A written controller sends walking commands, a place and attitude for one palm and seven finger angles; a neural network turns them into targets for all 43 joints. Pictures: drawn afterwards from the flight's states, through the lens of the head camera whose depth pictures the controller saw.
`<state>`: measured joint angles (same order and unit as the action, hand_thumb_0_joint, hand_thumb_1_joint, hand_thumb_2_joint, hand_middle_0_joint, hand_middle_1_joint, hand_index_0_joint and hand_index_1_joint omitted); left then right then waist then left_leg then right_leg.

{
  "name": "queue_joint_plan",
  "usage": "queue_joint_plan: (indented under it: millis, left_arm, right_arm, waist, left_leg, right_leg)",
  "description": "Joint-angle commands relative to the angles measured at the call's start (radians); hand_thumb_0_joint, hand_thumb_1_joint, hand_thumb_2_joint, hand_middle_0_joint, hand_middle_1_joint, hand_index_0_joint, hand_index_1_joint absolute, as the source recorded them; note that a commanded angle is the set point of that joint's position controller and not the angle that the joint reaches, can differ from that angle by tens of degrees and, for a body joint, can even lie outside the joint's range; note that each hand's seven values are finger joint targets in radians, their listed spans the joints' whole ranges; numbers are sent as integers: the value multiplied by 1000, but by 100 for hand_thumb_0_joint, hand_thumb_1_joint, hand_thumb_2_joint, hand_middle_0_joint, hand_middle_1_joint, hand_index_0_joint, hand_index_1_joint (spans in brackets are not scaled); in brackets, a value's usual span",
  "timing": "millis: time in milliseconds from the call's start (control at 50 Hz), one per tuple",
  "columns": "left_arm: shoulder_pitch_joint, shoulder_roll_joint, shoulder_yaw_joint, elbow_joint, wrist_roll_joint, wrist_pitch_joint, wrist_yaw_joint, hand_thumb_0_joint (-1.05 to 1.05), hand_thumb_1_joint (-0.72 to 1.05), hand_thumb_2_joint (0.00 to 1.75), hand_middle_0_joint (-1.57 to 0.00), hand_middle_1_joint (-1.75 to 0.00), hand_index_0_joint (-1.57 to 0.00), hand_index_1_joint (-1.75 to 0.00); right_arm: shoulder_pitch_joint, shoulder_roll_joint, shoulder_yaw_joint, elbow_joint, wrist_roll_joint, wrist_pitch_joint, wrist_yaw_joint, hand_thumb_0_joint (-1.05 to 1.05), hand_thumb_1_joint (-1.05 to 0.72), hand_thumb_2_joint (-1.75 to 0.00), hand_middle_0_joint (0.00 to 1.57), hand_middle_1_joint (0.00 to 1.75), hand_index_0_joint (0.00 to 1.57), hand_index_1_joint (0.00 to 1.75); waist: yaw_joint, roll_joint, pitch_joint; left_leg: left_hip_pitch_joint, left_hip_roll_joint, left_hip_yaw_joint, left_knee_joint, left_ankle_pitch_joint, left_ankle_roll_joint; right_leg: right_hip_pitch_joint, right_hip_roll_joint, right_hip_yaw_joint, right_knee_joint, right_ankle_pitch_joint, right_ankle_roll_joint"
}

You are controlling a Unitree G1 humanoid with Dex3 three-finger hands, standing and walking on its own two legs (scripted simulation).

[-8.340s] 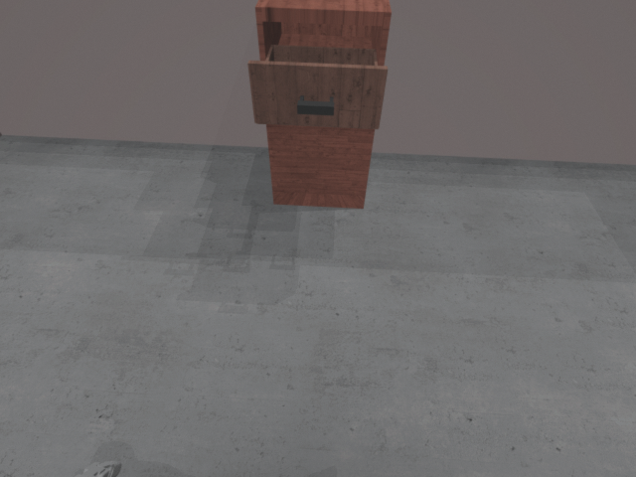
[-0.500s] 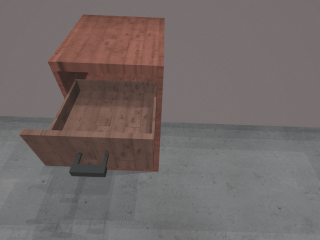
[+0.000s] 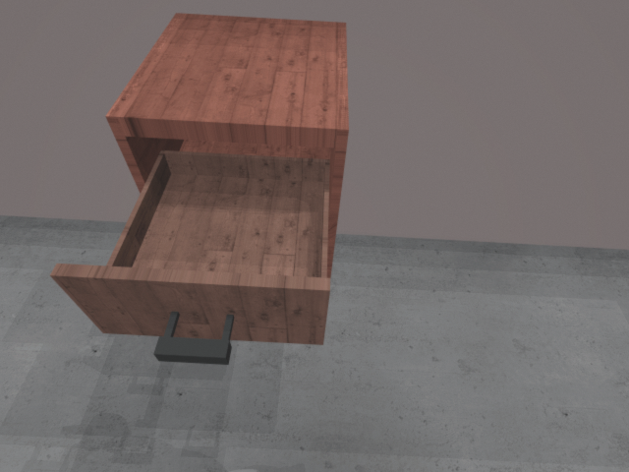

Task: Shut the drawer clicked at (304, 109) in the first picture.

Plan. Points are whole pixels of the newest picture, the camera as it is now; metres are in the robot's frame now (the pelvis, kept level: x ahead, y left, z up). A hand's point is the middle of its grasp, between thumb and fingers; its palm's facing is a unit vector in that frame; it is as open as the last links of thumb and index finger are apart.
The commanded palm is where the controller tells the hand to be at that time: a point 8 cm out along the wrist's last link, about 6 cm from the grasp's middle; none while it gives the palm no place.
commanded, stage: come to a stop and stand still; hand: left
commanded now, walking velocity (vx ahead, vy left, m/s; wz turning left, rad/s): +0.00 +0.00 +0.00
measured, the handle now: (197, 335) +0.30 +0.20 -0.06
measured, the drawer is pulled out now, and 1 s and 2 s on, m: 0.30 0.30 0.30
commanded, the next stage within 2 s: look again from close up in 0.48 s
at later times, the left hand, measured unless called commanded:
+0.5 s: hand out of the picture -0.02 +0.14 -0.17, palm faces +0.06 -0.99 -0.13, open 7.4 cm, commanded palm none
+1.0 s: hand out of the picture +0.03 +0.20 -0.17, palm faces +0.06 -0.98 -0.17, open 7.4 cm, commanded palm none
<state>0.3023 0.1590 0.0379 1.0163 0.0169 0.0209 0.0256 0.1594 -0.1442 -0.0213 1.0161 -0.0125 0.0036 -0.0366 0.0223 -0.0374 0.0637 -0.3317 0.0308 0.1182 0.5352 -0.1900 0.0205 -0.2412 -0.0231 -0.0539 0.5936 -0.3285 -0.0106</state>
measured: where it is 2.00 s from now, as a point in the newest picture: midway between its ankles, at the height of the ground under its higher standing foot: outside the picture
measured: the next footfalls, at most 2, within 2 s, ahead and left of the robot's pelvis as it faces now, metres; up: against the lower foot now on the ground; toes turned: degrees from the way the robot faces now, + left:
none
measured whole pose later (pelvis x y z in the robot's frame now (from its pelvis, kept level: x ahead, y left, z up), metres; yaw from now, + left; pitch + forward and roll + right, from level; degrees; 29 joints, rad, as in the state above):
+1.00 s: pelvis +0.02 +0.03 +0.01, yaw +2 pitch -1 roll -1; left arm 0.32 0.16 0.00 1.02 0.01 -0.01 0.04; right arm 0.28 -0.16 0.00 1.05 -0.01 -0.01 -0.01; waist 0.00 -0.03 0.01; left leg -0.28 -0.01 0.07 0.53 -0.22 0.05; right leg -0.14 -0.04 -0.07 0.49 -0.33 0.02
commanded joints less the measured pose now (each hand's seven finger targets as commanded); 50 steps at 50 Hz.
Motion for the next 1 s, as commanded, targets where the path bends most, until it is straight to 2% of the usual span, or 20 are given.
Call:
queue_joint_plan:
  millis: [0,20,40,100,140,180,260,320,500,520,540,560,580,620,640,680,720,740,820,980]
  left_arm:
    - [108,89,7,-33,13,-21,7,0,90,90,-20,-30,-20,-30]
    - [66,102,5,-40,8,-27,8,0,90,90,-20,-30,-20,-30]
    - [42,97,-1,-45,7,-29,10,0,90,90,-20,-30,-20,-30]
    - [28,79,-10,-37,0,-39,6,0,90,90,-20,-30,-20,-30]
    - [48,69,-15,-22,0,-34,4,0,90,90,-20,-30,-20,-30]
    - [57,75,-15,-6,2,-31,4,0,90,90,-20,-30,-20,-30]
    - [92,69,-19,28,-2,-37,3,0,90,90,-20,-30,-20,-30]
    - [100,64,-21,41,-5,-42,3,0,90,90,-20,-30,-20,-30]
    - [153,23,-31,87,-8,-55,11,0,90,90,-20,-30,-20,-30]
    - [178,64,-40,99,13,-72,45,0,90,90,-20,-30,-20,-30]
    - [132,119,-27,69,7,-76,44,0,90,90,-20,-30,-20,-30]
    - [130,78,-35,53,-1,-81,39,0,90,90,-20,-30,-20,-30]
    - [130,57,-39,53,-5,-81,36,0,90,90,-20,-30,-20,-30]
    - [118,49,-39,46,-7,-68,32,0,90,90,-20,-30,-20,-30]
    - [108,52,-37,38,-5,-56,30,0,90,90,-20,-30,-20,-30]
    - [117,47,-35,29,0,-51,29,0,90,90,-20,-30,-20,-30]
    - [118,49,-34,18,1,-51,28,0,90,90,-20,-30,-20,-30]
    - [116,54,-34,14,1,-48,27,0,90,90,-20,-30,-20,-30]
    - [129,51,-33,0,0,-46,27,0,90,90,-20,-30,-20,-30]
    - [118,76,-32,-24,1,-37,22,0,90,90,-20,-30,-20,-30]
  right_arm:
    - [64,-76,-30,-47,1,13,5,0,-90,-90,20,30,20,30]
    - [62,-54,-24,-43,0,23,12,0,-90,-90,20,30,20,30]
    - [71,-45,-21,-32,-1,27,15,0,-90,-90,20,30,20,30]
    - [114,-48,-8,7,-4,7,16,0,-90,-90,20,30,20,30]
    - [96,-63,-6,19,-3,5,17,0,-90,-90,20,30,20,30]
    - [93,-69,-3,30,-5,9,20,0,-90,-90,20,30,20,30]
    - [134,-66,6,60,-6,3,18,0,-90,-90,20,30,20,30]
    - [167,-61,11,76,-6,-1,17,0,-90,-90,20,30,20,30]
    - [224,-40,20,119,2,-22,8,0,-90,-90,20,30,20,30]
    - [81,-84,13,46,4,-35,20,0,-90,-90,20,30,20,30]
    - [145,-55,17,13,5,-30,16,0,-90,-90,20,30,20,30]
    - [234,-29,22,28,-3,-36,16,0,-90,-90,20,30,20,30]
    - [240,-40,21,33,-4,-41,14,0,-90,-90,20,30,20,30]
    - [220,-57,14,30,2,-31,12,0,-90,-90,20,30,20,30]
    - [209,-66,9,26,-1,-27,13,0,-90,-90,20,30,20,30]
    - [201,-71,5,12,-2,-18,17,0,-90,-90,20,30,20,30]
    - [198,-73,5,8,-1,-16,19,0,-90,-90,20,30,20,30]
    - [201,-78,3,8,-3,-20,18,0,-90,-90,20,30,20,30]
    - [187,-98,6,3,-1,-28,16,0,-90,-90,20,30,20,30]
    - [157,-131,5,-10,1,-29,19,0,-90,-90,20,30,20,30]
  waist:
    - [-20,-139,-70]
    - [-28,-200,-38]
    - [-37,-163,-21]
    - [-49,-39,-39]
    - [-29,-3,10]
    - [-24,10,89]
    - [-15,63,78]
    - [-17,38,45]
    - [-12,37,1]
    - [28,71,89]
    - [-59,66,35]
    - [-63,40,-77]
    - [-53,12,-124]
    - [-45,-20,-58]
    - [-40,37,0]
    - [-36,20,59]
    - [-35,-11,64]
    - [-34,23,52]
    - [-22,32,5]
    - [-14,89,-4]
  left_leg:
    - [21,39,-68,0,-83,-3]
    - [30,9,-61,37,-143,-18]
    - [80,14,-72,39,-134,-20]
    - [154,44,-104,-72,22,-10]
    - [125,71,-133,-142,-57,-9]
    - [87,63,-143,-164,-107,-12]
    - [82,60,-142,-194,-104,-12]
    - [95,55,-138,-190,-71,-15]
    - [127,70,-135,-193,59,-7]
    - [21,60,-99,33,5,-37]
    - [71,45,-115,-2,-1,-41]
    - [108,50,-114,-35,-16,-14]
    - [123,51,-126,-29,70,-4]
    - [97,55,-134,-46,37,5]
    - [77,59,-141,-62,13,8]
    - [25,57,-158,-83,-67,14]
    - [17,51,-166,-90,-67,18]
    - [32,58,-173,-100,-31,22]
    - [60,71,-193,-106,64,37]
    - [87,89,-228,-180,37,44]
  right_leg:
    - [-14,-155,206,-244,202,-50]
    - [-79,-208,237,-296,153,-91]
    - [-133,-213,233,-324,90,-111]
    - [-108,-126,150,-251,127,-64]
    - [-108,-91,129,-292,-45,-37]
    - [-151,-87,134,-325,-148,-33]
    - [-101,-80,128,-339,-114,-32]
    - [-71,-83,122,-334,-84,-35]
    - [24,-78,87,-286,129,-35]
    - [-46,-139,181,-317,371,-7]
    - [-6,-195,184,-282,559,-41]
    - [60,-160,133,-220,437,-58]
    - [92,-127,98,-188,451,-57]
    - [38,-106,92,-207,229,-53]
    - [-8,-91,87,-207,129,-50]
    - [-49,-79,91,-214,12,-50]
    - [-52,-79,93,-214,0,-50]
    - [-43,-75,86,-196,37,-49]
    - [16,-72,62,-172,119,-36]
    - [36,-69,39,-189,93,-20]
